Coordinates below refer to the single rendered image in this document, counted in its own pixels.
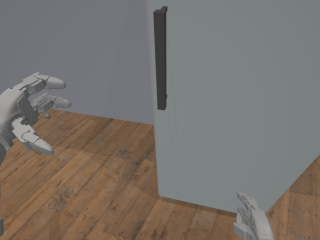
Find robot right hand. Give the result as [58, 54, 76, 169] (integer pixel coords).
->
[233, 190, 275, 240]

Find fridge door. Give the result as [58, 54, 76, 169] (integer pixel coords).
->
[148, 0, 320, 213]

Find robot left forearm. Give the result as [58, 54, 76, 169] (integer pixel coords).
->
[0, 128, 14, 236]

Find handle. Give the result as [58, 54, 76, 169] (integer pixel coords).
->
[153, 6, 168, 111]

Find robot left hand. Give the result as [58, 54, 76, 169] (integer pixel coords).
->
[0, 72, 72, 155]

